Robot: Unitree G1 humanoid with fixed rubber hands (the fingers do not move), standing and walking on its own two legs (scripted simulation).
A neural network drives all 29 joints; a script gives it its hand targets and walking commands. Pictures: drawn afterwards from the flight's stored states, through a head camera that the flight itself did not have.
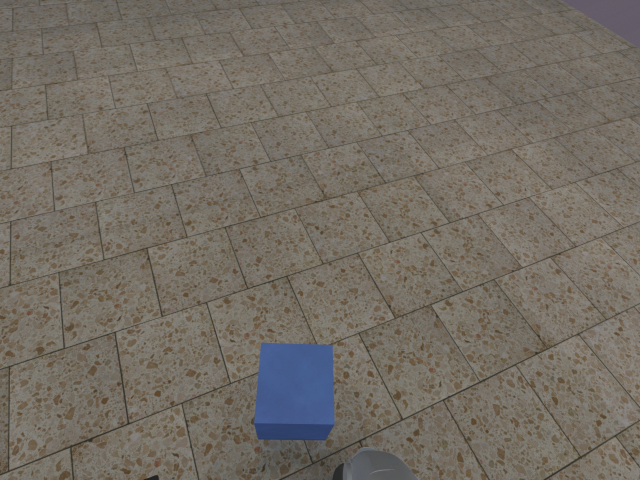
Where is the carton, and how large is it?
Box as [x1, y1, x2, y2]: [254, 343, 334, 439]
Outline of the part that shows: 261,343 254,424 258,438 325,439 334,424 332,345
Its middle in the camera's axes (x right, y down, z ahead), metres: -0.07 +0.43 +1.09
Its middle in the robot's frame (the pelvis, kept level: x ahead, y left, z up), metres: +0.38 -0.01 -0.67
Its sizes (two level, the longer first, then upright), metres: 0.201 0.195 0.231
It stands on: the floor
